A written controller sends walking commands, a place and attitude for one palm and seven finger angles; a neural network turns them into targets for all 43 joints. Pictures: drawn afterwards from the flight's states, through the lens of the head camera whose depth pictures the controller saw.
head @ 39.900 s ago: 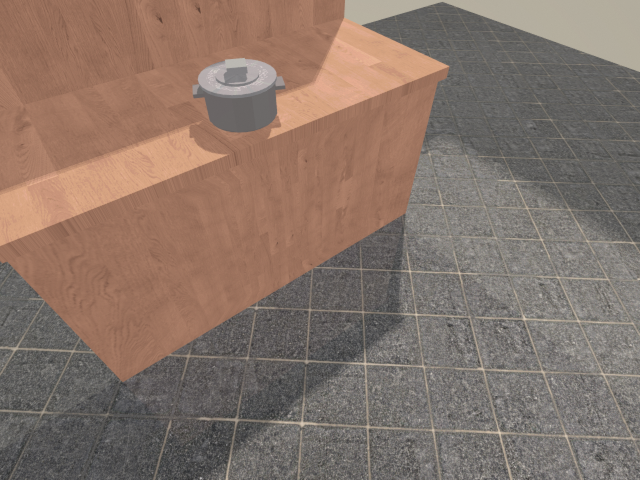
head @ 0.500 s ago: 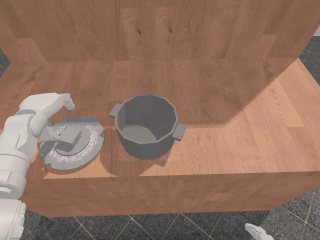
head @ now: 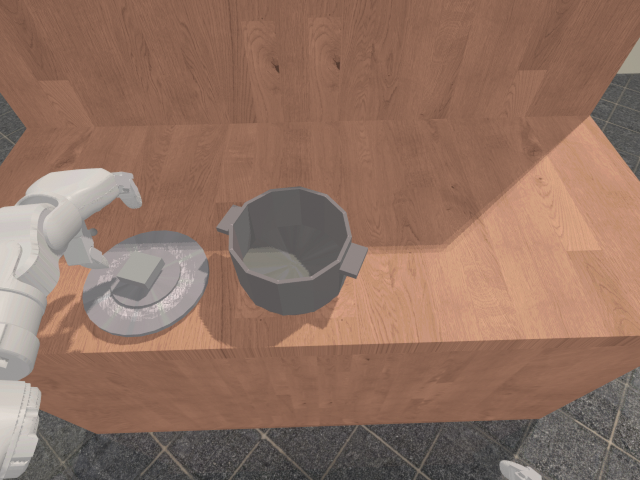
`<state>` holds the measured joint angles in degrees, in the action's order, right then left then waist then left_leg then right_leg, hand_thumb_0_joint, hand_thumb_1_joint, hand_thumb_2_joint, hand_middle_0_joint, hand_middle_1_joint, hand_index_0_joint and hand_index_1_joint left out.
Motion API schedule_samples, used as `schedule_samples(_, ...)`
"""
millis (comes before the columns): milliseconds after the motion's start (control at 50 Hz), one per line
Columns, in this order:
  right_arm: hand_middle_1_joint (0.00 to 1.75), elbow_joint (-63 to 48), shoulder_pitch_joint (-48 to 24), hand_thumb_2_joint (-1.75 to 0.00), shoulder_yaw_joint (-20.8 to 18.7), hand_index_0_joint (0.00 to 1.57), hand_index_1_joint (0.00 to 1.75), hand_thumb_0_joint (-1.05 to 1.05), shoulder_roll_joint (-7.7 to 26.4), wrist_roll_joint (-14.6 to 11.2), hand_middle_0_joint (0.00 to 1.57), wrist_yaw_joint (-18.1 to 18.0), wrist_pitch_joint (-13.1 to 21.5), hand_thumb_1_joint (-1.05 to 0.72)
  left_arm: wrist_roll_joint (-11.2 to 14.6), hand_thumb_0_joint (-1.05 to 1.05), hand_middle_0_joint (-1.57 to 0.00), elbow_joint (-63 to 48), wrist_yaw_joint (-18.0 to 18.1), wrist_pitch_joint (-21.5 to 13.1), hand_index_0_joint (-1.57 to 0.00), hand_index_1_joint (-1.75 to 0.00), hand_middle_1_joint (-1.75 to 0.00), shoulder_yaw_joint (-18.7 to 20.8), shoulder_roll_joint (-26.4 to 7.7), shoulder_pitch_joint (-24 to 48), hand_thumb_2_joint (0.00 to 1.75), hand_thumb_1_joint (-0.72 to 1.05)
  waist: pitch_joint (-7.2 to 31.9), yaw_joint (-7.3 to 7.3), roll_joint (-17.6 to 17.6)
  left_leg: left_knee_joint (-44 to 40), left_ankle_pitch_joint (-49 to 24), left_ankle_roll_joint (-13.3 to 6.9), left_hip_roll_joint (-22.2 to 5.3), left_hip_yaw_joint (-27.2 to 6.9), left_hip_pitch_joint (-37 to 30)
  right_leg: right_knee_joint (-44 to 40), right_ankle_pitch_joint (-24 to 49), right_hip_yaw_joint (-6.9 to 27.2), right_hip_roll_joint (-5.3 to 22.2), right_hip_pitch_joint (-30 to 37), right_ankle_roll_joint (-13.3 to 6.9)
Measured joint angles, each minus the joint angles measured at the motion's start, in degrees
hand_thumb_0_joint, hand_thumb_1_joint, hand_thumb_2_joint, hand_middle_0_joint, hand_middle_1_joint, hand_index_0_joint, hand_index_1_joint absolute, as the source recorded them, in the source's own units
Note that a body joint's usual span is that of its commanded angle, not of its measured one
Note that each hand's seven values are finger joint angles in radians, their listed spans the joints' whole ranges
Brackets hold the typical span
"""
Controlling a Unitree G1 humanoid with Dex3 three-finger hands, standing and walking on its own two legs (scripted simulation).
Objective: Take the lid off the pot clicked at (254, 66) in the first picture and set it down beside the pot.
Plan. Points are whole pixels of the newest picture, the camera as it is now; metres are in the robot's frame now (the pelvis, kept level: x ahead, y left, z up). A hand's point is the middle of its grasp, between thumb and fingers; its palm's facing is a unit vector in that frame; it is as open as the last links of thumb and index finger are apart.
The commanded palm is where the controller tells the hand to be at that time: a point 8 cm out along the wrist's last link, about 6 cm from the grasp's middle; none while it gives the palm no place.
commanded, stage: draw the hand back to the body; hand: left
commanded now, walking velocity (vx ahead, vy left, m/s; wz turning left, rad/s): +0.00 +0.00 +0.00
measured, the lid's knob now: (141, 269) +0.42 +0.30 -0.04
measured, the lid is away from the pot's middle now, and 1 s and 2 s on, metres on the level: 0.24 0.24 0.24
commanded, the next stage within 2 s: none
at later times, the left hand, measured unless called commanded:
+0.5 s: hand (86, 257) +0.35 +0.30 +0.09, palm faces -0.25 -0.22 -0.94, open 11.0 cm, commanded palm +0.33 +0.30 +0.16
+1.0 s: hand (110, 242) +0.33 +0.23 +0.15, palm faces +0.39 -0.86 -0.32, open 9.9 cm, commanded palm +0.28 +0.27 +0.16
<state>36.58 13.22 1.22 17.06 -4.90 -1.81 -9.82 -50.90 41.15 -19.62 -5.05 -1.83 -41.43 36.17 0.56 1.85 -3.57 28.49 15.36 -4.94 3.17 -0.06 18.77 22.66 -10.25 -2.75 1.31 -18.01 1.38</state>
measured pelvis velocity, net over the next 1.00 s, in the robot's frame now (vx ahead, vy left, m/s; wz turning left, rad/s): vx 0.03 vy -0.03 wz -0.01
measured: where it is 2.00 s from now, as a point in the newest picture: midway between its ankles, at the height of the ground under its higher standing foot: outside the picture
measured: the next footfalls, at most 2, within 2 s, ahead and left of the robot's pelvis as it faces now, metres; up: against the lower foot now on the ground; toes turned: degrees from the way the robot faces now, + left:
none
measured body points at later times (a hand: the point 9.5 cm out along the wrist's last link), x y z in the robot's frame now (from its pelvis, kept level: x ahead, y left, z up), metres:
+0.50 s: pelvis +0.00 +0.01 +0.00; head +0.03 -0.01 +0.45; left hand +0.36 +0.31 +0.14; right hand +0.15 -0.24 -0.11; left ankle -0.01 +0.06 -0.74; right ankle +0.01 -0.15 -0.74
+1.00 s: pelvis +0.03 -0.03 +0.00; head +0.04 -0.04 +0.45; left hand +0.30 +0.27 +0.17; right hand +0.17 -0.28 -0.10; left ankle -0.01 +0.06 -0.74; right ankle +0.01 -0.15 -0.74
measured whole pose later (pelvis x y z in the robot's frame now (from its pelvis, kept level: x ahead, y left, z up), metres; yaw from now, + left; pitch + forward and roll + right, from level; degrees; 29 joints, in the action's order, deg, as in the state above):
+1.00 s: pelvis +0.03 -0.03 +0.00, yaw -1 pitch -1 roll -2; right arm 39.2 13.1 1.4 15.4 -2.1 -2.6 3.7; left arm 3.2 -0.1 5.7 -5.3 17.5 -22.4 -0.5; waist -1.9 -0.8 -3.2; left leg 25.1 17.3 -2.1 0.7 -0.2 6.6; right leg 20.9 -12.8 -2.7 -1.1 -6.9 -0.5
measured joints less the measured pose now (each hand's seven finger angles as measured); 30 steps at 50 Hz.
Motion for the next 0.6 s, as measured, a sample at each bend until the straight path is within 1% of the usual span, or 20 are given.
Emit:
schedule_samples(60,0.30,0.2,0.3,-0.90,0.0,0.20,0.30,0.01,0.0,0.3,0.20,-0.5,0.0,-0.91,0.1,0.00,-0.42,-1.6,0.2,-2.3,-0.43,-0.74,-0.74,2.2,-0.1,-1.6,0.78,-0.07,0.0,0.36,0.0,-0.4,-0.2,-0.1,0.0,0.1,-0.4,-0.4,0.2,0.1,0.0,0.4,0.1)
schedule_samples(120,0.30,0.4,0.5,-0.90,0.1,0.20,0.30,0.01,-0.2,0.3,0.20,-0.6,-0.1,-0.91,0.9,0.00,-0.42,-0.7,1.0,-3.1,-0.43,-0.74,-0.74,3.8,-0.5,-2.2,0.78,-0.07,0.4,0.56,0.2,-0.5,-0.1,-0.1,0.0,0.4,-0.7,-0.3,0.1,0.4,0.0,0.5,0.1)
schedule_samples(160,0.30,0.1,0.6,-0.90,-0.2,0.20,0.30,0.01,-0.2,0.2,0.20,-0.2,-0.2,-0.91,1.0,0.00,-0.42,-1.2,1.4,-2.3,-0.43,-0.74,-0.74,3.7,-0.9,-3.1,0.78,-0.07,0.5,0.49,0.3,-0.6,0.0,0.0,-0.1,0.6,-0.9,-0.2,0.1,0.6,-0.1,0.5,0.1)
schedule_samples(220,0.30,-0.2,0.5,-0.90,-0.7,0.20,0.30,0.01,0.1,0.1,0.20,0.5,-0.5,-0.91,1.1,0.00,-0.42,-4.9,1.4,-1.0,-0.42,-0.74,-0.74,2.6,-0.3,-5.4,0.78,-0.07,0.2,0.07,0.0,-0.6,0.0,-0.1,0.0,0.5,-1.2,-0.4,0.1,0.6,0.0,0.9,0.0)
schedule_samples(280,0.30,-0.6,0.0,-0.90,-0.7,0.20,0.30,0.01,0.3,0.3,0.20,0.7,-0.3,-0.91,1.7,0.00,-0.42,-9.6,1.7,-1.5,-0.43,-0.74,-0.74,3.4,0.6,-8.9,0.78,-0.07,0.0,-0.18,-0.5,-0.9,-0.1,-0.3,0.2,0.4,-1.9,-0.8,0.2,0.5,0.2,1.7,0.0)
schedule_samples(320,0.30,-0.7,-0.7,-0.90,-0.4,0.20,0.30,0.01,0.2,0.2,0.20,0.8,-0.2,-0.91,2.4,0.00,-0.42,-10.4,2.1,-1.6,-0.43,-0.74,-0.74,4.0,0.8,-10.2,0.78,-0.07,0.1,-0.40,-0.7,-1.0,-0.2,-0.3,0.3,0.4,-2.2,-0.8,0.2,0.5,0.2,2.0,0.2)
schedule_samples(360,0.30,-0.9,-1.4,-0.90,-0.2,0.20,0.30,0.01,-0.1,0.1,0.20,0.9,-0.2,-0.91,2.6,0.00,-0.42,-10.5,2.3,-0.6,-0.43,-0.74,-0.74,4.1,0.7,-10.6,0.78,-0.07,0.0,-0.77,-0.5,-1.0,-0.2,-0.3,0.3,0.5,-2.4,-0.8,0.2,0.5,0.3,2.1,0.3)
schedule_samples(420,0.30,-1.4,-2.2,-0.90,-0.2,0.20,0.30,0.01,-0.5,0.0,0.20,1.1,0.1,-0.91,2.6,0.00,-0.42,-11.9,2.2,2.0,-0.43,-0.74,-0.74,2.5,0.9,-10.7,0.78,-0.07,-0.2,-1.59,-0.4,-1.2,-0.4,-0.3,0.4,0.1,-2.5,-1.0,0.3,0.1,0.4,2.5,0.1)
schedule_samples(480,0.30,-1.9,-3.0,-0.90,-0.1,0.20,0.30,0.01,-0.6,0.1,0.20,1.2,0.5,-0.91,2.7,0.00,-0.42,-15.4,1.8,2.8,-0.43,-0.74,-0.74,1.5,1.5,-12.2,0.78,-0.07,-0.4,-2.16,-0.5,-1.4,-0.7,-0.3,0.6,-0.3,-2.8,-1.3,0.5,-0.2,0.5,2.9,-0.1)
schedule_samples(500,0.30,-2.5,-3.0,-0.90,-0.2,0.20,0.30,0.01,-0.9,0.2,0.20,0.7,1.2,-0.91,10.6,0.00,-0.42,-16.1,3.0,2.5,-0.43,-0.75,-0.74,2.7,2.6,-12.8,0.78,-0.07,-1.1,-2.48,-0.6,-1.6,-0.7,-0.2,0.6,-0.3,-3.5,-1.3,0.4,-0.3,0.5,3.6,-0.5)
schedule_samples(520,0.30,-3.0,-2.9,-0.90,0.1,0.20,0.30,0.01,-1.2,0.2,0.20,0.0,2.6,-0.91,19.6,0.00,-0.42,-17.2,5.5,1.4,-0.43,-0.75,-0.74,4.5,4.3,-14.0,0.78,-0.07,-1.9,-2.89,-0.4,-2.0,-0.7,-0.2,0.6,-0.1,-4.7,-1.2,0.2,-0.1,0.5,4.4,-1.0)
schedule_samples(540,0.30,-3.2,-2.7,-0.90,0.6,0.20,0.30,0.01,-1.6,0.4,0.20,-0.6,4.0,-0.91,26.5,0.00,-0.42,-18.7,8.5,0.3,-0.43,-0.75,-0.74,6.0,6.2,-15.4,0.78,-0.07,-2.6,-3.26,-0.1,-2.5,-0.7,-0.1,0.6,0.1,-5.8,-1.1,-0.1,0.2,0.5,5.1,-1.5)
schedule_samples(560,0.30,-3.2,-2.6,-0.90,1.1,0.20,0.30,0.01,-2.1,0.6,0.20,-1.1,5.2,-0.91,32.4,0.00,-0.42,-20.2,11.2,-0.8,-0.43,-0.75,-0.74,7.3,8.4,-16.9,0.78,-0.07,-2.8,-3.52,0.3,-2.9,-0.7,0.0,0.6,0.3,-6.8,-1.0,-0.4,0.4,0.5,5.8,-1.8)
schedule_samples(580,0.30,-2.9,-2.5,-0.90,1.7,0.20,0.30,0.01,-2.7,0.8,0.20,-1.6,6.2,-0.91,37.3,0.00,-0.42,-21.3,13.6,-1.5,-0.43,-0.75,-0.74,8.3,10.6,-18.2,0.78,-0.07,-2.9,-3.65,0.8,-3.3,-0.6,0.1,0.5,0.5,-7.6,-1.1,-0.5,0.6,0.4,6.4,-1.6)
schedule_samples(600,0.30,-2.5,-2.5,-0.90,2.3,0.20,0.30,0.01,-3.2,1.0,0.20,-1.9,7.1,-0.91,41.0,0.00,-0.42,-21.9,15.6,-2.1,-0.43,-0.75,-0.74,9.3,12.6,-19.1,0.78,-0.07,-2.8,-3.64,1.4,-3.4,-0.4,0.2,0.4,0.5,-8.3,-1.3,-0.6,0.7,0.3,7.0,-1.2)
